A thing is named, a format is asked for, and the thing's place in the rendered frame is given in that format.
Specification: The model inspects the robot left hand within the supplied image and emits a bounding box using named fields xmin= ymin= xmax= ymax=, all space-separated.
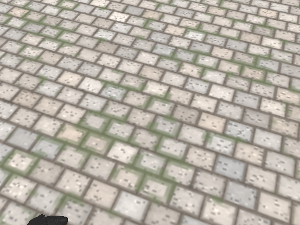
xmin=27 ymin=214 xmax=68 ymax=225

